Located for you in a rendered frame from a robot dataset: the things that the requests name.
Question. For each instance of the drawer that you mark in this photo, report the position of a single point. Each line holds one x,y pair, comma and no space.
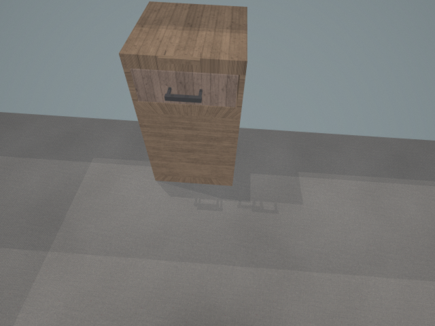
218,89

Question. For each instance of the cabinet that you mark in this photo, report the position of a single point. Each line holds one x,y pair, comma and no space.
189,143

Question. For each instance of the handle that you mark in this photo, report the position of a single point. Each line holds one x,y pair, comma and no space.
181,60
183,98

